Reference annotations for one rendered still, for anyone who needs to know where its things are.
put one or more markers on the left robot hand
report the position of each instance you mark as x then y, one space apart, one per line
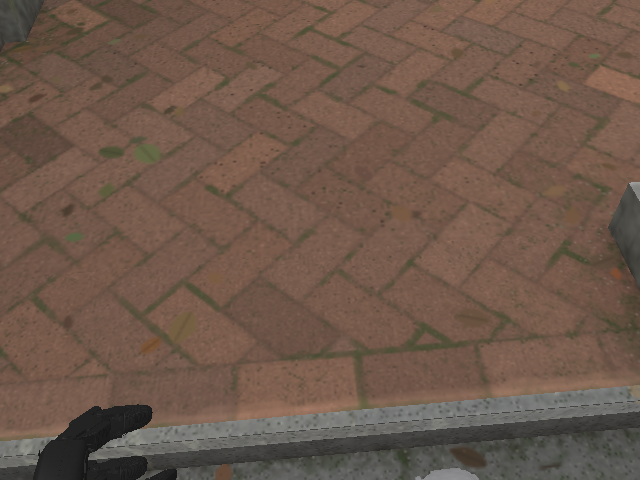
66 457

